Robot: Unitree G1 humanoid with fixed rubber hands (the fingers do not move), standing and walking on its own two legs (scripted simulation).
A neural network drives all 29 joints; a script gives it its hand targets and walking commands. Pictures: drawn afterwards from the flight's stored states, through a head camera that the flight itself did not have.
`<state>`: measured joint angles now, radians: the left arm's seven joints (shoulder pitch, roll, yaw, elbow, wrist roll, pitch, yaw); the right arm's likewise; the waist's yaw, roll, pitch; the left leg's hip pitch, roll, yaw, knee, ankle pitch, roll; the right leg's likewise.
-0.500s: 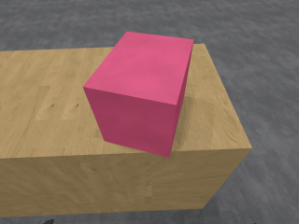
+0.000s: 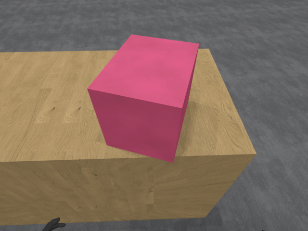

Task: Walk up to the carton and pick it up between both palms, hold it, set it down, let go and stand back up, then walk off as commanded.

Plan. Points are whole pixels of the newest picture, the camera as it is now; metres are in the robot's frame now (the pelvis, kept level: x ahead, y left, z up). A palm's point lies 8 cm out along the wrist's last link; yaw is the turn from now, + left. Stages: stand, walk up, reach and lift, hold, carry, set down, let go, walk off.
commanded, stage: reach and lift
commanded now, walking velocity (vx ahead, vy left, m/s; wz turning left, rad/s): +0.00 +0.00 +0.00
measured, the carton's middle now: (151, 96) +0.48 +0.02 +0.09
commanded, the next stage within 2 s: none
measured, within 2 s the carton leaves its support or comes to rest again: neither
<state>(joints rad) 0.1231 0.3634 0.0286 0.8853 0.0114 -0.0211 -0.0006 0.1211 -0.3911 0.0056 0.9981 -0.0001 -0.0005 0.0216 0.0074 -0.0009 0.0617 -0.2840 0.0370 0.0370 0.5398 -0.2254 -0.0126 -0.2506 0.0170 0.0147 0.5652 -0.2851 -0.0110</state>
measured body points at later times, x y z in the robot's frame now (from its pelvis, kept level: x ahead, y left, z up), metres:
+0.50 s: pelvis +0.03 +0.02 +0.00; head +0.05 +0.04 +0.45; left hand +0.22 +0.30 -0.07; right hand +0.18 -0.27 -0.09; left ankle +0.04 +0.13 -0.73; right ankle +0.01 -0.11 -0.73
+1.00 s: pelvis -0.02 +0.02 +0.01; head -0.05 +0.02 +0.45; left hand +0.16 +0.30 +0.00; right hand +0.12 -0.21 -0.02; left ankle +0.04 +0.13 -0.73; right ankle +0.01 -0.11 -0.73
